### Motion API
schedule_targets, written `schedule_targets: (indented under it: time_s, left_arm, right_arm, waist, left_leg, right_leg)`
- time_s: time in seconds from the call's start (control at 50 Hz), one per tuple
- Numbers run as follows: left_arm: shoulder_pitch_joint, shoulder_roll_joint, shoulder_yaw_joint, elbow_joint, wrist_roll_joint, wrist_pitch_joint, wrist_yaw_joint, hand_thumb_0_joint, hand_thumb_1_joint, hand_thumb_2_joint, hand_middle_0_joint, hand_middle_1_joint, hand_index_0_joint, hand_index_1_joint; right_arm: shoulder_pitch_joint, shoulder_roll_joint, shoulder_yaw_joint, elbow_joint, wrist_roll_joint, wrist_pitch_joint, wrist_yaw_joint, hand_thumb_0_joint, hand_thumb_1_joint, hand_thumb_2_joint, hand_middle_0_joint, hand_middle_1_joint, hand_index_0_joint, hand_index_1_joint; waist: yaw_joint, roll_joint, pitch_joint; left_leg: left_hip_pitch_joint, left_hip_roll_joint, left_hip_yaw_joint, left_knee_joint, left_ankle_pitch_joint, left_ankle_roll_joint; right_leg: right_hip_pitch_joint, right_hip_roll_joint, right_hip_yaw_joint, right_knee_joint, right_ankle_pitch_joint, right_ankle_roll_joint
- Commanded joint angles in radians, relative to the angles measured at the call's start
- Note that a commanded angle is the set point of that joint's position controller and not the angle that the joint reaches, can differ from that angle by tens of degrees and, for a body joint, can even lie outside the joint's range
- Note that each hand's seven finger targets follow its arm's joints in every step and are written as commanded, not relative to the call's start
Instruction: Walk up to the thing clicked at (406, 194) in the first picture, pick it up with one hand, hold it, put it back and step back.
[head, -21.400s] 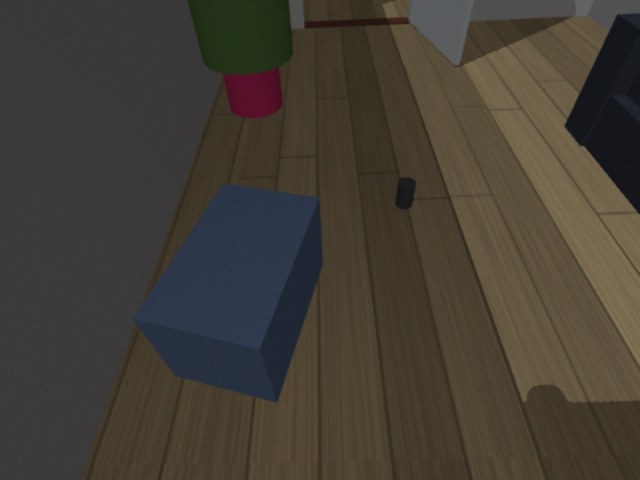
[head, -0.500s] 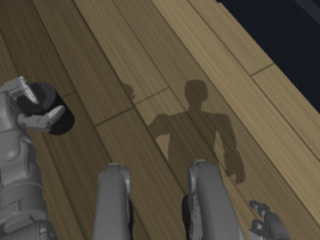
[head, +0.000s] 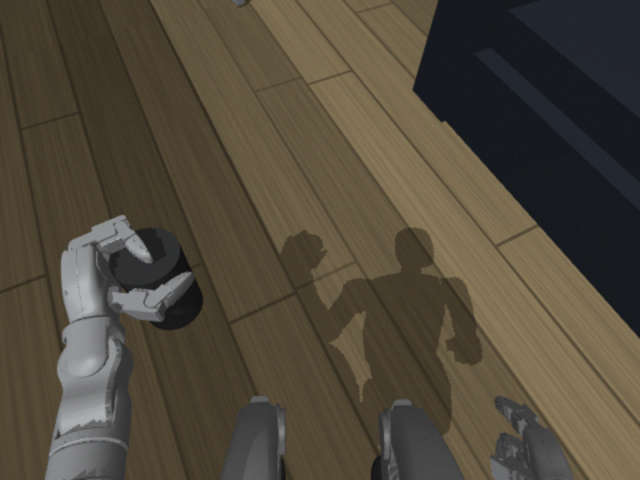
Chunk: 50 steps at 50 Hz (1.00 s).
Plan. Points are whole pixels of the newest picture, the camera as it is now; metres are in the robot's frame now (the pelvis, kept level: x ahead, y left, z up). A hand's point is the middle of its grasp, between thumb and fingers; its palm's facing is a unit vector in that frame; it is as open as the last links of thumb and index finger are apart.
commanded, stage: lift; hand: left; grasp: from the side
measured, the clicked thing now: (161, 281) +0.37 +0.23 -0.02
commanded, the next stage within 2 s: hold in 0.96 s
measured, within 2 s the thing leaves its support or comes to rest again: neither
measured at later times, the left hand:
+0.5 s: hand (143, 235) +0.36 +0.20 +0.11, palm faces +0.29 -0.95 -0.06, open 7.1 cm
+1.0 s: hand (149, 220) +0.36 +0.18 +0.14, palm faces +0.30 -0.95 -0.04, open 7.3 cm
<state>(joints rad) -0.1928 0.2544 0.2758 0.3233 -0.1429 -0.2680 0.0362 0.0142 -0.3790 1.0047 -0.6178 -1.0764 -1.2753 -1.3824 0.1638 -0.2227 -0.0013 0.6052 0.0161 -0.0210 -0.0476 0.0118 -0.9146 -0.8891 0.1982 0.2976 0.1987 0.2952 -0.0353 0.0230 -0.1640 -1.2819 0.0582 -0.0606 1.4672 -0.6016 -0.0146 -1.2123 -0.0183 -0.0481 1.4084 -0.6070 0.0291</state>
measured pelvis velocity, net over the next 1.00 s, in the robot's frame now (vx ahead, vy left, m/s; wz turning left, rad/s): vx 0.03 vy -0.01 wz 0.02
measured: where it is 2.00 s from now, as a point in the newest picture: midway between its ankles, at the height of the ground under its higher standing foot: outside the picture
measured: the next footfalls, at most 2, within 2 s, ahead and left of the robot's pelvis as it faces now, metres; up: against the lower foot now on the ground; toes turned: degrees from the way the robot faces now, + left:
none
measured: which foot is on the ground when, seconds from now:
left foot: down 0.00-1.00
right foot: down 0.00-1.00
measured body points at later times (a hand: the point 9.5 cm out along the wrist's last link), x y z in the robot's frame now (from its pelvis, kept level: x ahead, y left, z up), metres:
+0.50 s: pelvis +0.02 +0.00 +0.07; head +0.10 +0.01 +0.51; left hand +0.34 +0.25 +0.11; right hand +0.16 -0.24 -0.04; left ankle +0.04 +0.12 -0.58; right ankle +0.03 -0.14 -0.58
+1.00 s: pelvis +0.03 -0.01 +0.10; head +0.10 +0.00 +0.54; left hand +0.34 +0.23 +0.14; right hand +0.17 -0.25 -0.02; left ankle +0.04 +0.12 -0.58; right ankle +0.03 -0.14 -0.58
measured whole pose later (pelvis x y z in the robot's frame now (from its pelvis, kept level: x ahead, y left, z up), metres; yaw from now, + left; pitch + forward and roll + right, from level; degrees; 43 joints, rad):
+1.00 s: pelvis +0.03 -0.01 +0.10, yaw +1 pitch +11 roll -2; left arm -0.09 0.15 0.16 0.35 -0.11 -0.33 0.12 0.01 -0.35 0.95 -0.64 -1.02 -1.18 -1.28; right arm 0.22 -0.21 -0.01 0.65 -0.02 0.00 -0.05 0.01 -0.92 -0.89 0.20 0.30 0.20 0.30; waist -0.02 0.02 -0.07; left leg -0.71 0.06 -0.02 0.98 -0.46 -0.03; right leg -0.66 -0.02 -0.04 0.94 -0.47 0.02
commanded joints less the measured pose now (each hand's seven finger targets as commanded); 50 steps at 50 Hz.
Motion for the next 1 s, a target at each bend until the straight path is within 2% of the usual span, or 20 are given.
schedule_targets:
  time_s: [0.0, 0.04, 0.08, 0.12, 0.18, 0.28, 0.32, 0.38, 0.46, 0.5, 0.58, 0.64, 0.7, 0.78, 0.8, 0.84, 0.86, 0.9, 0.94, 0.98]
  left_arm:
    - [-0.248, 0.152, 0.033, -0.227, -0.006, -0.101, 0.020, 0.000, 0.091, 1.194, -1.241, -1.379, -1.274, -1.364]
    - [-0.226, 0.137, 0.031, -0.228, -0.006, -0.114, 0.023, 0.000, 0.098, 1.178, -1.230, -1.357, -1.261, -1.344]
    - [-0.233, 0.105, -0.003, -0.235, -0.004, -0.125, 0.027, 0.000, 0.088, 1.175, -1.226, -1.356, -1.257, -1.343]
    - [-0.243, 0.117, -0.007, -0.242, 0.003, -0.131, 0.033, 0.000, 0.105, 1.173, -1.222, -1.344, -1.250, -1.333]
    - [-0.228, 0.108, -0.011, -0.239, 0.011, -0.135, 0.043, 0.000, 0.072, 1.155, -1.220, -1.332, -1.248, -1.322]
    - [-0.193, 0.085, -0.017, -0.203, 0.021, -0.148, 0.065, 0.000, 0.154, 1.177, -1.208, -1.328, -1.234, -1.319]
    - [-0.250, 0.078, -0.026, -0.257, 0.011, -0.161, 0.068, 0.000, 0.132, 1.169, -1.211, -1.327, -1.237, -1.319]
    - [-0.204, 0.073, -0.033, -0.218, 0.018, -0.156, 0.070, 0.000, 0.130, 1.157, -1.199, -1.311, -1.223, -1.304]
    - [-0.211, 0.064, -0.044, -0.256, 0.017, -0.160, 0.077, 0.000, 0.132, 1.153, -1.190, -1.306, -1.216, -1.298]
    - [-0.190, 0.054, -0.045, -0.230, 0.012, -0.158, 0.073, 0.000, 0.109, 1.154, -1.185, -1.303, -1.210, -1.297]
    - [-0.223, 0.046, -0.068, -0.253, 0.028, -0.157, 0.081, 0.000, 0.146, 1.146, -1.164, -1.284, -1.189, -1.276]
    - [-0.183, 0.040, -0.045, -0.208, 0.012, -0.156, 0.079, 0.000, 0.118, 1.145, -1.167, -1.285, -1.190, -1.279]
    - [-0.225, 0.040, -0.072, -0.279, 0.020, -0.164, 0.080, 0.000, 0.108, 1.134, -1.154, -1.270, -1.175, -1.266]
    - [-0.157, 0.033, -0.053, -0.203, 0.021, -0.155, 0.083, 0.000, 0.119, 1.120, -1.131, -1.246, -1.151, -1.243]
    - [-0.192, 0.028, -0.070, -0.261, 0.019, -0.162, 0.083, 0.000, 0.103, 1.118, -1.126, -1.253, -1.149, -1.248]
    - [-0.175, 0.036, -0.051, -0.248, 0.016, -0.162, 0.087, 0.000, 0.124, 1.143, -1.148, -1.270, -1.168, -1.267]
    - [-0.218, 0.021, -0.081, -0.300, 0.015, -0.166, 0.087, 0.000, 0.139, 1.146, -1.158, -1.273, -1.178, -1.271]
    - [-0.146, 0.021, -0.056, -0.198, 0.015, -0.158, 0.092, 0.000, 0.128, 1.158, -1.166, -1.285, -1.184, -1.284]
    - [-0.227, 0.032, -0.076, -0.297, 0.021, -0.168, 0.094, 0.000, 0.143, 1.151, -1.169, -1.279, -1.186, -1.279]
    - [-0.197, 0.016, -0.092, -0.272, 0.023, -0.163, 0.093, 0.000, 0.145, 1.152, -1.173, -1.284, -1.191, -1.283]
  right_arm:
    - [0.060, -0.144, -0.056, -0.088, -0.004, -0.035, -0.012, 0.000, -0.908, -0.896, 0.200, 0.300, 0.200, 0.300]
    - [0.067, -0.142, -0.058, -0.087, -0.009, -0.039, -0.009, 0.000, -0.908, -0.896, 0.200, 0.299, 0.200, 0.299]
    - [0.067, -0.136, -0.056, -0.093, -0.012, -0.041, -0.006, 0.000, -0.910, -0.896, 0.200, 0.300, 0.200, 0.300]
    - [0.075, -0.132, -0.053, -0.083, -0.014, -0.041, -0.006, 0.000, -0.910, -0.897, 0.200, 0.300, 0.200, 0.300]
    - [0.075, -0.129, -0.053, -0.090, -0.020, -0.039, -0.006, 0.000, -0.913, -0.897, 0.200, 0.300, 0.200, 0.300]
    - [0.081, -0.122, -0.054, -0.071, -0.029, -0.030, -0.006, 0.000, -0.908, -0.897, 0.200, 0.300, 0.200, 0.300]
    - [0.066, -0.121, -0.050, -0.087, -0.027, -0.035, -0.006, 0.000, -0.911, -0.898, 0.200, 0.300, 0.199, 0.300]
    - [0.076, -0.126, -0.054, -0.074, -0.028, -0.029, -0.009, 0.000, -0.912, -0.898, 0.199, 0.300, 0.199, 0.300]
    - [0.071, -0.118, -0.047, -0.093, -0.030, -0.028, -0.012, 0.000, -0.912, -0.898, 0.200, 0.300, 0.200, 0.300]
    - [0.078, -0.112, -0.045, -0.080, -0.031, -0.024, -0.011, 0.000, -0.911, -0.898, 0.200, 0.300, 0.199, 0.300]
    - [0.064, -0.112, -0.048, -0.087, -0.034, -0.018, -0.012, 0.000, -0.907, -0.897, 0.200, 0.300, 0.199, 0.300]
    - [0.058, -0.107, -0.047, -0.072, -0.032, -0.018, -0.010, 0.000, -0.908, -0.898, 0.199, 0.300, 0.199, 0.300]
    - [0.044, -0.103, -0.044, -0.090, -0.033, -0.019, -0.010, 0.000, -0.911, -0.899, 0.199, 0.300, 0.199, 0.300]
    - [0.049, -0.106, -0.049, -0.069, -0.034, -0.018, -0.011, 0.000, -0.910, -0.899, 0.199, 0.300, 0.199, 0.300]
    - [0.044, -0.101, -0.047, -0.077, -0.035, -0.017, -0.011, 0.000, -0.913, -0.899, 0.200, 0.300, 0.200, 0.300]
    - [0.059, -0.103, -0.046, -0.066, -0.036, -0.016, -0.013, 0.000, -0.914, -0.900, 0.200, 0.300, 0.200, 0.300]
    - [0.044, -0.102, -0.045, -0.080, -0.035, -0.019, -0.012, 0.000, -0.914, -0.900, 0.200, 0.300, 0.200, 0.300]
    - [0.057, -0.106, -0.048, -0.058, -0.035, -0.015, -0.010, 0.000, -0.916, -0.901, 0.199, 0.300, 0.199, 0.300]
    - [0.056, -0.109, -0.050, -0.062, -0.036, -0.014, -0.010, 0.000, -0.915, -0.901, 0.199, 0.300, 0.199, 0.300]
    - [0.055, -0.104, -0.046, -0.066, -0.036, -0.011, -0.010, 0.000, -0.916, -0.901, 0.199, 0.300, 0.200, 0.300]
  waist:
    - [-0.008, 0.071, -0.379]
    - [-0.001, 0.081, -0.386]
    - [-0.003, 0.081, -0.373]
    - [-0.002, 0.071, -0.381]
    - [-0.001, 0.062, -0.358]
    - [0.007, 0.058, -0.298]
    - [0.003, 0.065, -0.322]
    - [0.002, 0.037, -0.281]
    - [0.007, 0.032, -0.330]
    - [0.006, 0.020, -0.291]
    - [0.003, 0.038, -0.260]
    - [0.012, 0.004, -0.223]
    - [0.007, 0.032, -0.233]
    - [0.004, -0.012, -0.191]
    - [0.005, 0.005, -0.210]
    - [0.012, 0.014, -0.262]
    - [0.003, 0.028, -0.261]
    - [0.004, -0.005, -0.211]
    - [0.005, 0.029, -0.256]
    - [0.003, 0.020, -0.226]
  left_leg:
    - [0.450, -0.026, -0.010, -0.295, 0.276, 0.018]
    - [0.503, -0.024, -0.011, -0.321, 0.322, 0.014]
    - [0.531, -0.027, -0.007, -0.348, 0.328, 0.012]
    - [0.551, -0.029, 0.003, -0.353, 0.385, 0.015]
    - [0.573, -0.032, 0.009, -0.396, 0.374, 0.017]
    - [0.605, -0.032, 0.008, -0.469, 0.323, 0.010]
    - [0.641, -0.032, 0.009, -0.481, 0.341, 0.009]
    - [0.647, -0.033, 0.013, -0.502, 0.348, 0.011]
    - [0.688, -0.034, 0.022, -0.514, 0.415, 0.012]
    - [0.691, -0.034, 0.025, -0.524, 0.433, 0.013]
    - [0.721, -0.036, 0.029, -0.562, 0.389, 0.009]
    - [0.695, -0.040, 0.037, -0.579, 0.358, 0.014]
    - [0.727, -0.041, 0.044, -0.593, 0.365, 0.012]
    - [0.714, -0.043, 0.049, -0.606, 0.342, 0.016]
    - [0.730, -0.044, 0.052, -0.607, 0.350, 0.015]
    - [0.761, -0.043, 0.049, -0.604, 0.406, 0.013]
    - [0.771, -0.044, 0.053, -0.603, 0.423, 0.013]
    - [0.762, -0.041, 0.049, -0.610, 0.429, 0.014]
    - [0.803, -0.040, 0.050, -0.611, 0.464, 0.013]
    - [0.800, -0.040, 0.050, -0.621, 0.456, 0.011]
  right_leg:
    - [0.263, 0.027, -0.005, -0.250, 0.294, -0.050]
    - [0.289, 0.027, -0.008, -0.271, 0.325, -0.049]
    - [0.323, 0.028, -0.011, -0.298, 0.334, -0.050]
    - [0.376, 0.027, -0.007, -0.318, 0.391, -0.047]
    - [0.424, 0.028, -0.006, -0.360, 0.394, -0.045]
    - [0.452, 0.030, -0.015, -0.411, 0.345, -0.045]
    - [0.476, 0.029, -0.015, -0.424, 0.363, -0.045]
    - [0.502, 0.030, -0.014, -0.451, 0.374, -0.043]
    - [0.583, 0.028, -0.009, -0.473, 0.447, -0.038]
    - [0.592, 0.029, -0.007, -0.488, 0.464, -0.037]
    - [0.594, 0.028, -0.007, -0.523, 0.423, -0.037]
    - [0.631, 0.026, -0.002, -0.548, 0.406, -0.030]
    - [0.639, 0.024, 0.003, -0.562, 0.418, -0.030]
    - [0.654, 0.025, 0.007, -0.585, 0.407, -0.024]
    - [0.666, 0.024, 0.010, -0.590, 0.414, -0.023]
    - [0.696, 0.025, 0.008, -0.583, 0.463, -0.025]
    - [0.699, 0.023, 0.012, -0.585, 0.488, -0.024]
    - [0.691, 0.028, 0.006, -0.585, 0.488, -0.024]
    - [0.701, 0.026, 0.008, -0.587, 0.515, -0.027]
    - [0.707, 0.026, 0.006, -0.596, 0.507, -0.027]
